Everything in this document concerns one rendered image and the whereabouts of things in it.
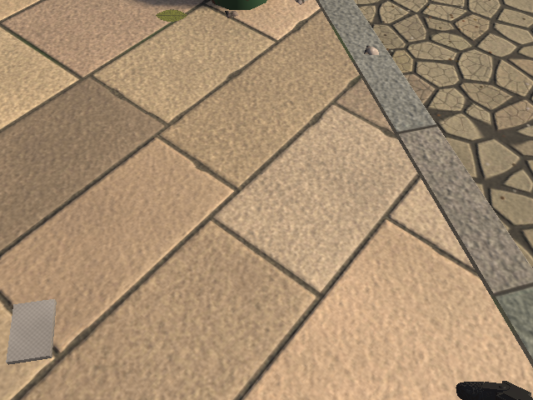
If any robot right hand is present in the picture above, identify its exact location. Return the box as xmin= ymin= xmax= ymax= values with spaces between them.
xmin=456 ymin=381 xmax=533 ymax=400

